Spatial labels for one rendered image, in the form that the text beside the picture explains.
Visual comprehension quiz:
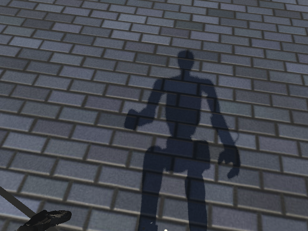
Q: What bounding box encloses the robot left hand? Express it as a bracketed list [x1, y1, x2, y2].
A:
[14, 210, 72, 231]

